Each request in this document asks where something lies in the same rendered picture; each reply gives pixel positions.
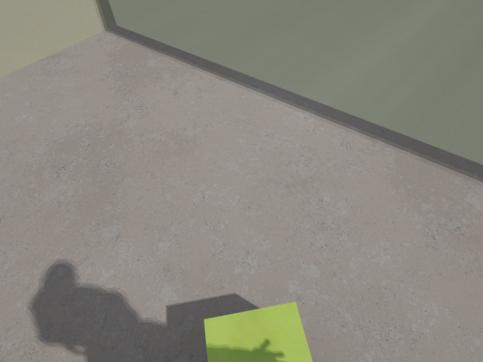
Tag carton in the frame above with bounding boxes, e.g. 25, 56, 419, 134
204, 302, 312, 362

